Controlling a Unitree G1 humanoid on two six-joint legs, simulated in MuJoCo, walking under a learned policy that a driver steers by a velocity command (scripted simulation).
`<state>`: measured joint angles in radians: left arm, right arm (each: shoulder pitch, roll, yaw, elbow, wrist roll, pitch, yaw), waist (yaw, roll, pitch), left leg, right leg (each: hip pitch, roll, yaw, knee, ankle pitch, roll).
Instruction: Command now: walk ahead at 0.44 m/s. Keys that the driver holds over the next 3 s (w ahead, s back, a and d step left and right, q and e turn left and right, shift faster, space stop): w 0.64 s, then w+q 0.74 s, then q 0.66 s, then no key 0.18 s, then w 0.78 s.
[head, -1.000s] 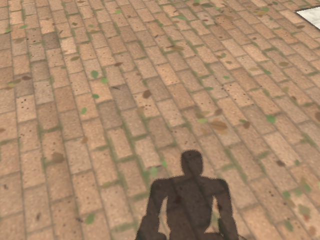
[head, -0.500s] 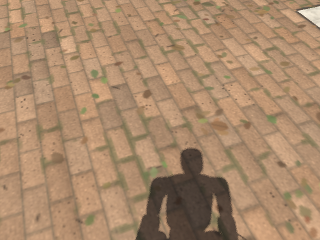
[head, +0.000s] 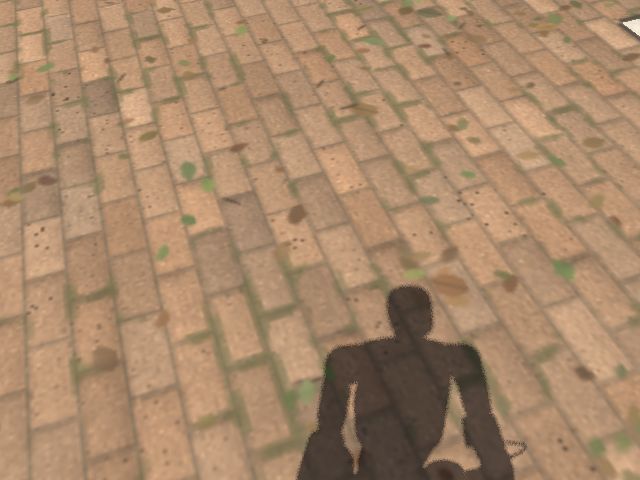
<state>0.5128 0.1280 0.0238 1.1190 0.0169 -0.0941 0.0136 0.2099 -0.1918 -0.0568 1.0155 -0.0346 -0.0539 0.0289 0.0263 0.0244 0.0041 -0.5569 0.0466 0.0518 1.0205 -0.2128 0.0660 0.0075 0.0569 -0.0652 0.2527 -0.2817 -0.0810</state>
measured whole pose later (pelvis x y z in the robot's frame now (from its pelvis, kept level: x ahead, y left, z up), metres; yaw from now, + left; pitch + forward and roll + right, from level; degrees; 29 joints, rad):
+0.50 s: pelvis +0.29 +0.03 +0.00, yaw -1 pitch -1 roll +1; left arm 0.18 0.19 0.05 0.96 0.04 -0.05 -0.02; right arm 0.42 -0.17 -0.04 1.09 -0.01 -0.10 0.00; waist -0.02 -0.03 0.04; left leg -0.07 -0.11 0.11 0.27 -0.20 0.12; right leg -0.62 -0.11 -0.01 1.01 -0.16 -0.06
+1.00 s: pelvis +0.58 -0.01 +0.00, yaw +8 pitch +0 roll -1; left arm 0.31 0.20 0.06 1.00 0.02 -0.11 0.01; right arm 0.26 -0.22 -0.07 0.96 -0.03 -0.03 0.02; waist 0.00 0.04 0.05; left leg -0.55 0.07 0.00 1.14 -0.22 0.09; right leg -0.14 0.03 -0.20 0.33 -0.20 -0.08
